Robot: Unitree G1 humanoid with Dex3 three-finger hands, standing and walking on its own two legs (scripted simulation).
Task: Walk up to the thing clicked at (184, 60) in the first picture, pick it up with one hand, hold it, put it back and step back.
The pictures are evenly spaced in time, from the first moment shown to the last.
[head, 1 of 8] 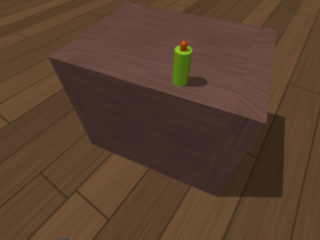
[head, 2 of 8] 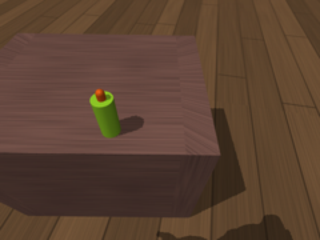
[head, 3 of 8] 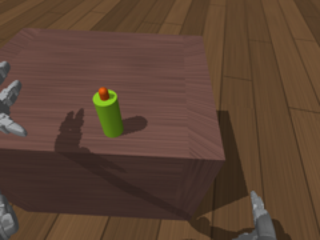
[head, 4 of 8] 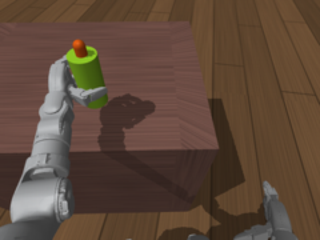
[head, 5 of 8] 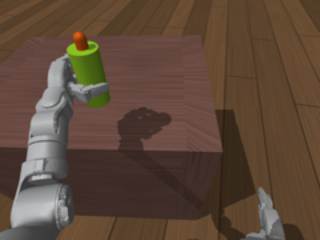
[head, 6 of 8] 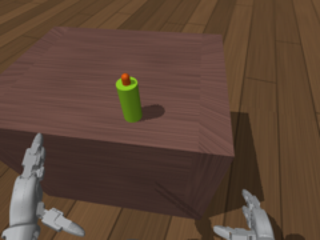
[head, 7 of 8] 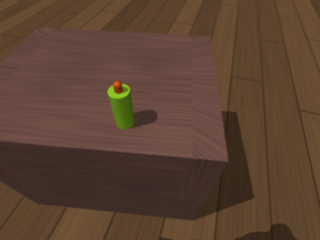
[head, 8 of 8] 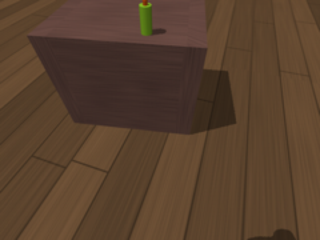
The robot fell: no
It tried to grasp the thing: yes
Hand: left
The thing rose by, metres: 0.25
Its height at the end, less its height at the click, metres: +0.00
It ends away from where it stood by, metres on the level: 0.03
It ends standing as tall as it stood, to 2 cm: yes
